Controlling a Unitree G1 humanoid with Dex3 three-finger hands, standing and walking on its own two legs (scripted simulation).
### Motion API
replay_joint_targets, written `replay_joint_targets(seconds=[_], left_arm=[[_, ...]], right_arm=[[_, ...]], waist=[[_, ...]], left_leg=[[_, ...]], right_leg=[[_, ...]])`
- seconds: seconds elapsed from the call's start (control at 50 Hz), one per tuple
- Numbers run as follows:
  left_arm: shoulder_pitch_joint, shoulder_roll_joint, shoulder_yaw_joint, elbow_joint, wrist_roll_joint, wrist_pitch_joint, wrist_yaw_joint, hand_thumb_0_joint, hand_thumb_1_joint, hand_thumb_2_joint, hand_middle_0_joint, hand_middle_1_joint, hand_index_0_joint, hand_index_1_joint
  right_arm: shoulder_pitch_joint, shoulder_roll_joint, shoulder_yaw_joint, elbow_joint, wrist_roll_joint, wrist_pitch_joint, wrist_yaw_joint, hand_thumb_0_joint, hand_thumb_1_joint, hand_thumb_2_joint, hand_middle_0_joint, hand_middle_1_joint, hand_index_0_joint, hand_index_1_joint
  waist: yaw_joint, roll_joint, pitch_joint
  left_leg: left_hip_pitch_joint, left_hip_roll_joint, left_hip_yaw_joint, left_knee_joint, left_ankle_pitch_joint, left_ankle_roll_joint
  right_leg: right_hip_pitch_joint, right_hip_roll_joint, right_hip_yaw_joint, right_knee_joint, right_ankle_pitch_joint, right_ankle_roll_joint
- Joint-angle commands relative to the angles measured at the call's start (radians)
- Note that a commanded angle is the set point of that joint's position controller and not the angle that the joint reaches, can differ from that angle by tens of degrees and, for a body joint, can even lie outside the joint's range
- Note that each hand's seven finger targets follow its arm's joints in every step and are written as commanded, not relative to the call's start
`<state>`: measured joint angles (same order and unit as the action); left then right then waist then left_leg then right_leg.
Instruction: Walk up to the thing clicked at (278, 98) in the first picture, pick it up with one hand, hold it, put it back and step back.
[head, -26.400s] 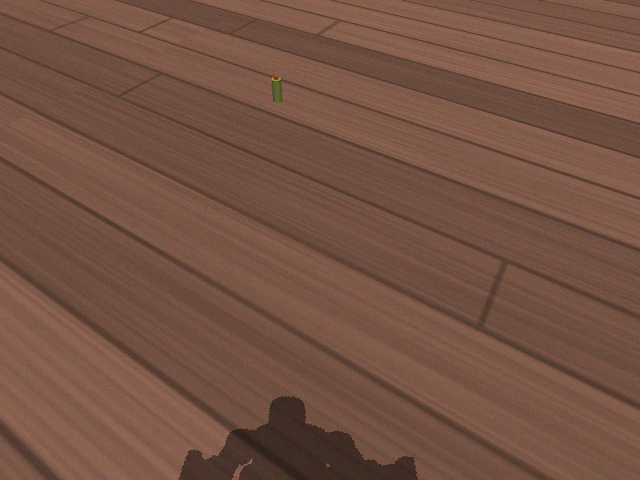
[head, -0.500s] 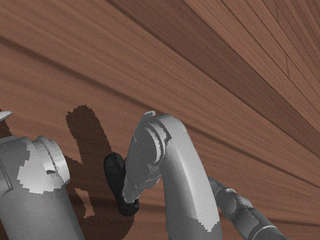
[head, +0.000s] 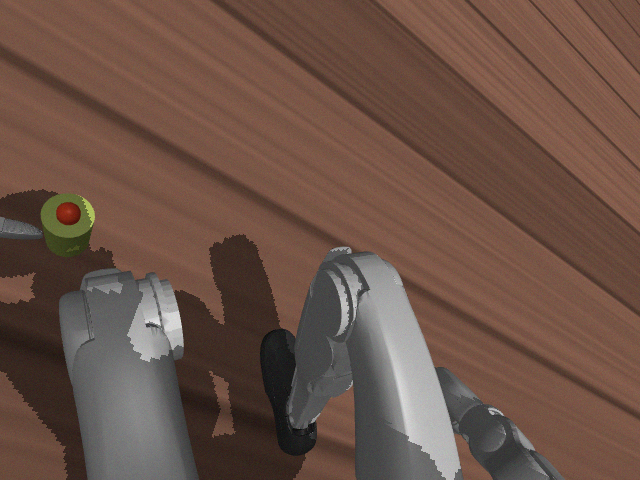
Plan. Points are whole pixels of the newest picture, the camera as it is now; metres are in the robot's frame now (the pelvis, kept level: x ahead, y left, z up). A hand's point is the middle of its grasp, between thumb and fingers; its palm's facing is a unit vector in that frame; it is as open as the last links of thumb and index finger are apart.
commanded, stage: rise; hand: left
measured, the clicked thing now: (68, 226) +0.41 +0.23 -0.22
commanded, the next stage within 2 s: home in 0.04 s
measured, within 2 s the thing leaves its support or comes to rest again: neither
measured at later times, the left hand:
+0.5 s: hand out of the picture +0.33 +0.37 +0.02, palm faces +0.26 -0.84 -0.48, open 17.6 cm
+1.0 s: hand out of the picture +0.27 +0.27 +0.23, palm faces +0.30 -0.88 -0.38, open 17.5 cm
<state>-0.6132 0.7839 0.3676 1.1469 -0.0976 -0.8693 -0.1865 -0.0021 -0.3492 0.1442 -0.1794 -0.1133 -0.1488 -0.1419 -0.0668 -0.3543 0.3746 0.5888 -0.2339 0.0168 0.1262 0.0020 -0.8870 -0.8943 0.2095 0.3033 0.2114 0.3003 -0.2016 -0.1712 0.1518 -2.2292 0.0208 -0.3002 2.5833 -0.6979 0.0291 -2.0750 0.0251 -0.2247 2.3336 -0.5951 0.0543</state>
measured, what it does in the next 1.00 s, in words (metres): rises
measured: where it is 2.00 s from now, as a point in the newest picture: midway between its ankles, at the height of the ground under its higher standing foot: (219, 445)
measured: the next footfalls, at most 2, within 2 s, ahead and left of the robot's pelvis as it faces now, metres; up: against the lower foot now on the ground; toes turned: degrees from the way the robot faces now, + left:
none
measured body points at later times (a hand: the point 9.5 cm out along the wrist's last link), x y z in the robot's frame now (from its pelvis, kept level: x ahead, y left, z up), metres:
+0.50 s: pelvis +0.01 -0.01 +0.10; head +0.21 +0.07 +0.50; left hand +0.31 +0.41 +0.05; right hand +0.19 -0.24 -0.03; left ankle +0.08 +0.12 -0.27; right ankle +0.14 -0.13 -0.27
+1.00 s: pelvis +0.08 -0.02 +0.33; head +0.18 +0.03 +0.77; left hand +0.25 +0.31 +0.26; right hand +0.30 -0.23 +0.23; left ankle +0.08 +0.11 -0.27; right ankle +0.14 -0.13 -0.27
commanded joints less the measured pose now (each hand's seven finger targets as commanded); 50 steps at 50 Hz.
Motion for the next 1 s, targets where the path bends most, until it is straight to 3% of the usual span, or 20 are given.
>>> replay_joint_targets(seconds=[0.0,0.06,0.08,0.14,0.16,0.18,0.24,0.26,0.3,0.36,0.44,0.54,0.62,0.64,0.7,0.76,0.82,0.9,0.96,0.98], left_arm=[[-0.274,0.192,0.04,-0.123,0.11,0.073,0.031,0.0,-0.564,0.08,-0.078,-0.073,-0.066,-0.081],[-0.277,0.31,0.129,-0.2,0.158,0.163,0.054,0.0,-0.575,0.073,-0.087,-0.087,-0.081,-0.089],[-0.264,0.331,0.147,-0.197,0.174,0.194,0.059,0.0,-0.58,0.068,-0.09,-0.092,-0.086,-0.091],[-0.283,0.321,0.145,-0.271,0.194,0.273,0.074,0.0,-0.556,0.052,-0.052,-0.053,-0.053,-0.053],[-0.273,0.28,0.13,-0.275,0.197,0.305,0.08,0.0,-0.611,0.014,-0.045,-0.042,-0.045,-0.042],[-0.221,0.307,0.161,-0.288,0.202,0.333,0.089,0.0,-0.586,0.034,-0.048,-0.048,-0.049,-0.047],[-0.147,0.215,0.126,-0.331,0.203,0.419,0.1,0.0,-0.542,0.06,-0.053,-0.055,-0.054,-0.054],[-0.141,0.162,0.09,-0.36,0.201,0.446,0.101,0.0,-0.55,0.055,-0.052,-0.053,-0.053,-0.053],[-0.075,0.133,0.088,-0.412,0.2,0.504,0.115,0.0,-0.576,0.04,-0.05,-0.049,-0.05,-0.049],[0.007,0.064,0.046,-0.537,0.186,0.58,0.138,0.0,-0.604,0.023,-0.046,-0.044,-0.047,-0.044],[0.133,0.079,0.058,-0.77,0.168,0.672,0.184,0.0,-0.561,0.049,-0.051,-0.052,-0.051,-0.052],[0.272,0.039,0.058,-0.898,0.15,0.761,0.241,0.0,-0.539,0.061,-0.054,-0.056,-0.054,-0.056],[0.392,-0.076,-0.007,-0.869,0.139,0.819,0.273,0.0,-0.585,0.034,-0.049,-0.048,-0.049,-0.048],[0.377,-0.068,-0.001,-0.914,0.135,0.825,0.283,0.0,-0.574,0.041,-0.05,-0.05,-0.05,-0.05],[0.463,-0.174,-0.075,-0.859,0.128,0.863,0.295,0.0,-0.58,0.037,-0.049,-0.048,-0.049,-0.048],[0.467,-0.191,-0.095,-0.926,0.121,0.884,0.306,0.0,-0.59,0.031,-0.047,-0.047,-0.048,-0.046],[0.61,-0.266,-0.141,-0.867,0.117,0.919,0.311,0.0,-0.599,0.026,-0.046,-0.045,-0.047,-0.044],[0.645,-0.274,-0.161,-0.994,0.106,0.954,0.331,0.0,-0.577,0.039,-0.049,-0.048,-0.049,-0.048],[0.775,-0.345,-0.21,-0.931,0.104,0.994,0.343,0.0,-0.587,0.033,-0.048,-0.047,-0.048,-0.047],[0.727,-0.313,-0.191,-1.037,0.099,0.995,0.352,0.0,-0.583,0.035,-0.048,-0.048,-0.048,-0.048]], right_arm=[[0.118,-0.28,-0.18,-0.022,0.056,0.041,-0.026,0.0,-0.92,-0.915,0.2,0.303,0.2,0.303],[0.143,-0.266,-0.224,-0.042,0.085,0.069,-0.034,0.0,-0.965,-0.927,0.2,0.303,0.2,0.303],[0.156,-0.264,-0.236,-0.044,0.092,0.078,-0.035,0.0,-0.98,-0.93,0.2,0.303,0.2,0.303],[0.189,-0.236,-0.27,-0.046,0.118,0.097,-0.047,0.0,-0.923,-0.903,0.201,0.301,0.201,0.301],[0.204,-0.23,-0.283,-0.046,0.127,0.1,-0.05,0.0,-0.898,-0.903,0.201,0.301,0.201,0.301],[0.212,-0.221,-0.294,-0.048,0.135,0.105,-0.053,0.0,-0.897,-0.903,0.201,0.301,0.201,0.301],[0.23,-0.195,-0.339,-0.059,0.163,0.113,-0.061,0.0,-0.897,-0.903,0.201,0.301,0.201,0.301],[0.238,-0.186,-0.355,-0.059,0.171,0.114,-0.063,0.0,-0.897,-0.903,0.201,0.301,0.201,0.301],[0.259,-0.184,-0.389,-0.062,0.192,0.115,-0.07,0.0,-0.897,-0.903,0.201,0.301,0.201,0.301],[0.283,-0.164,-0.424,-0.079,0.222,0.118,-0.081,0.0,-0.897,-0.903,0.201,0.301,0.201,0.301],[0.271,-0.136,-0.445,-0.125,0.255,0.117,-0.11,0.0,-0.898,-0.902,0.201,0.301,0.201,0.301],[0.244,-0.096,-0.448,-0.155,0.279,0.097,-0.159,0.0,-0.898,-0.902,0.201,0.301,0.201,0.301],[0.235,-0.063,-0.443,-0.168,0.284,0.068,-0.194,0.0,-0.898,-0.902,0.201,0.301,0.201,0.301],[0.245,-0.056,-0.44,-0.165,0.282,0.059,-0.201,0.0,-0.898,-0.902,0.201,0.301,0.201,0.301],[0.258,-0.04,-0.437,-0.159,0.281,0.031,-0.219,0.0,-0.898,-0.903,0.201,0.301,0.201,0.301],[0.286,-0.033,-0.432,-0.143,0.272,0.008,-0.229,0.0,-0.898,-0.903,0.201,0.301,0.201,0.301],[0.283,-0.023,-0.424,-0.139,0.262,-0.007,-0.234,0.0,-0.897,-0.903,0.201,0.301,0.201,0.301],[0.281,-0.008,-0.413,-0.164,0.263,-0.024,-0.247,0.0,-0.897,-0.903,0.201,0.301,0.201,0.301],[0.279,-0.006,-0.412,-0.174,0.269,-0.039,-0.263,0.0,-0.897,-0.903,0.201,0.301,0.201,0.301],[0.294,-0.004,-0.412,-0.181,0.271,-0.044,-0.267,0.0,-0.898,-0.903,0.201,0.301,0.201,0.301]], waist=[[-0.047,0.522,-0.564],[0.022,0.608,-0.675],[0.023,0.611,-0.685],[0.029,0.605,-0.728],[0.028,0.594,-0.734],[0.061,0.58,-0.761],[0.086,0.51,-0.797],[0.075,0.5,-0.807],[0.103,0.468,-0.865],[0.108,0.383,-0.922],[0.153,0.319,-0.952],[0.16,0.291,-0.895],[0.149,0.285,-0.83],[0.149,0.29,-0.836],[0.132,0.243,-0.788],[0.144,0.274,-0.793],[0.142,0.271,-0.737],[0.164,0.268,-0.726],[0.149,0.24,-0.633],[0.165,0.255,-0.639]], left_leg=[[0.444,0.044,0.066,-0.438,0.044,-0.039],[0.517,0.046,0.085,-0.503,0.055,-0.041],[0.517,0.045,0.092,-0.51,0.066,-0.042],[0.516,0.038,0.128,-0.53,0.069,-0.033],[0.522,0.036,0.133,-0.544,0.077,-0.033],[0.516,0.032,0.146,-0.553,0.083,-0.031],[0.505,0.023,0.177,-0.583,0.072,-0.022],[0.52,0.021,0.183,-0.594,0.071,-0.02],[0.582,0.02,0.184,-0.633,0.101,-0.021],[0.62,0.013,0.19,-0.694,0.09,-0.011],[0.66,0.009,0.217,-0.801,0.031,0.001],[0.743,0.009,0.24,-0.933,-0.022,0.005],[0.864,0.006,0.259,-1.016,0.074,0.003],[0.887,0.003,0.265,-1.037,0.099,0.003],[0.967,0.0,0.278,-1.097,0.189,0.005],[1.102,0.002,0.275,-1.169,0.309,-0.003],[1.199,0.004,0.267,-1.252,0.382,-0.011],[1.314,0.001,0.277,-1.351,0.44,-0.014],[1.36,-0.001,0.28,-1.43,0.425,-0.014],[1.396,-0.002,0.284,-1.457,0.43,-0.016]], right_leg=[[0.141,0.039,-0.049,-0.168,0.077,-0.084],[0.143,0.031,-0.017,-0.166,0.064,-0.089],[0.134,0.029,-0.012,-0.165,0.064,-0.09],[0.142,0.027,0.016,-0.203,0.063,-0.097],[0.134,0.023,0.023,-0.211,0.066,-0.097],[0.155,0.023,0.034,-0.221,0.062,-0.098],[0.165,0.017,0.06,-0.273,0.039,-0.098],[0.163,0.015,0.065,-0.291,0.038,-0.098],[0.179,0.009,0.08,-0.321,0.055,-0.098],[0.272,0.004,0.102,-0.411,0.05,-0.093],[0.43,0.002,0.14,-0.554,-0.003,-0.085],[0.584,-0.005,0.183,-0.707,-0.072,-0.08],[0.681,-0.009,0.197,-0.815,0.0,-0.081],[0.732,-0.012,0.2,-0.843,0.022,-0.079],[0.843,-0.016,0.209,-0.933,0.12,-0.074],[0.928,-0.019,0.2,-0.985,0.231,-0.077],[1.005,-0.02,0.188,-1.054,0.286,-0.08],[1.156,-0.026,0.191,-1.159,0.346,-0.076],[1.229,-0.025,0.188,-1.244,0.334,-0.072],[1.261,-0.028,0.187,-1.268,0.338,-0.072]])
